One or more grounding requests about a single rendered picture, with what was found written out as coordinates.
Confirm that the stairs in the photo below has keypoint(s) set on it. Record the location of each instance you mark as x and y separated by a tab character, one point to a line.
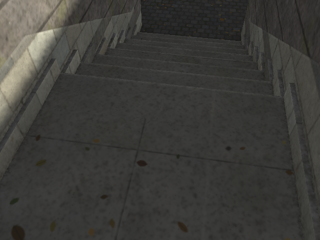
181	60

